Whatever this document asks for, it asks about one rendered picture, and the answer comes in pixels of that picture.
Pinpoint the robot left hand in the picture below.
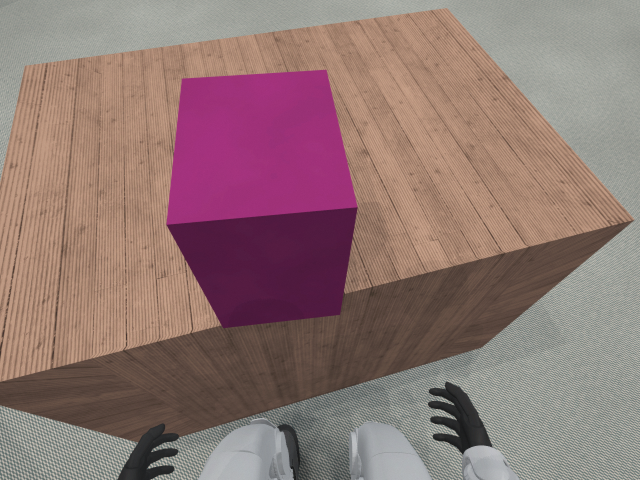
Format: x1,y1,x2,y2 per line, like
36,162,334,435
118,423,179,480

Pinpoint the pedestal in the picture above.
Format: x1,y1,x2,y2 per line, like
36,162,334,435
0,8,635,442

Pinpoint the carton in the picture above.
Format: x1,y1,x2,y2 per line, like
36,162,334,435
166,70,358,328

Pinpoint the left robot shin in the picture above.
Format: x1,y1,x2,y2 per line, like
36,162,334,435
250,418,294,480

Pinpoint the robot right forearm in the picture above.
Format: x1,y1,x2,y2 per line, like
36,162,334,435
462,445,520,480

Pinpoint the right robot thigh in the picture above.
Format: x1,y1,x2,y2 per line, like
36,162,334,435
349,423,432,480

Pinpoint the robot right hand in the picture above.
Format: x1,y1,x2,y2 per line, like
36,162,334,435
428,382,493,454

